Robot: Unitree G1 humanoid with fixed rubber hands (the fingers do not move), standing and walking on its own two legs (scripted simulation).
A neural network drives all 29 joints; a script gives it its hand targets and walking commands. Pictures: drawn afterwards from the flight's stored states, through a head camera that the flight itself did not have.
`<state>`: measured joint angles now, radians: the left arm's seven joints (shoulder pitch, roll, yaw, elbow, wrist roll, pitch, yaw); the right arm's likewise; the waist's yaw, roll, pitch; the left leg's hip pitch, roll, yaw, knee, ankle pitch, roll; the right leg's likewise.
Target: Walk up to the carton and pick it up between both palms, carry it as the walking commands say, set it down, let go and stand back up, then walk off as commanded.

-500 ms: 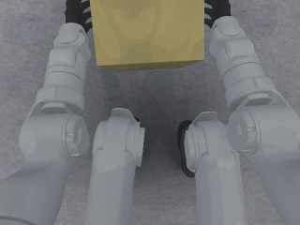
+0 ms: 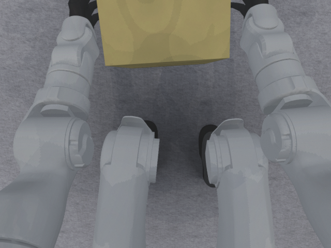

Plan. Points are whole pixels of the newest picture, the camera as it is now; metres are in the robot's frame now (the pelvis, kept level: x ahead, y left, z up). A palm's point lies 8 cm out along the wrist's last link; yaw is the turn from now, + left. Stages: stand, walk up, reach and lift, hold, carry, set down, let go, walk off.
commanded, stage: set down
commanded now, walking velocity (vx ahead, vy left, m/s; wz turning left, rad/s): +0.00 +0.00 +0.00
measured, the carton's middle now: (165, 16) +0.53 +0.04 -0.25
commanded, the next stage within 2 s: let go in 1.64 s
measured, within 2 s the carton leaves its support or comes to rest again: neither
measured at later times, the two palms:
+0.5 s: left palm (59, 10) +0.51 +0.22 -0.16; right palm out of the picture +0.54 -0.15 -0.16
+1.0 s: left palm out of the picture +0.51 +0.23 +0.01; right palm out of the picture +0.54 -0.15 +0.01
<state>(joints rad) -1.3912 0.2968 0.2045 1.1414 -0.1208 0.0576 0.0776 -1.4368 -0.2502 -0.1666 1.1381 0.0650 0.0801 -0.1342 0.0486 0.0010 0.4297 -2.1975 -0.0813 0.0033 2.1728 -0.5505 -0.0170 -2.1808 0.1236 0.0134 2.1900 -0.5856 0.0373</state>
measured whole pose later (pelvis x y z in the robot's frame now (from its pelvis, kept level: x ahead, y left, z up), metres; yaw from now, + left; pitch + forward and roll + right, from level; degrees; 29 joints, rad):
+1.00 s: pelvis +0.03 +0.00 +0.13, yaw +0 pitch +44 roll +0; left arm -1.07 0.27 0.27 0.87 -0.08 0.12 0.04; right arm -1.14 -0.25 -0.21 0.94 0.05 0.14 -0.09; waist 0.05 -0.02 0.00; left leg -1.97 -0.07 -0.01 1.72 -0.52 0.00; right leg -1.96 0.09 0.03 1.73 -0.54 0.02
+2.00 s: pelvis +0.09 +0.01 +0.35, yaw +0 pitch +32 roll +0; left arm -0.36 0.20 0.20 0.55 0.04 0.09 -0.07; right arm -0.38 -0.14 -0.17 0.55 -0.07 0.12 -0.04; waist 0.04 0.00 -0.05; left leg -1.07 -0.06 -0.04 0.79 -0.28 0.02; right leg -1.05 0.05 0.07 0.79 -0.29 0.01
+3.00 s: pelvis +0.14 +0.00 +0.40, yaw +0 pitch -2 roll +0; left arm 0.21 0.25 0.03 0.53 0.03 0.12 -0.01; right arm 0.21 -0.24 -0.01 0.58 -0.03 0.09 0.01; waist 0.01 -0.01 0.05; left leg -0.16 -0.05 -0.06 0.49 -0.29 0.02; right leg -0.14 0.05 0.08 0.48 -0.30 -0.01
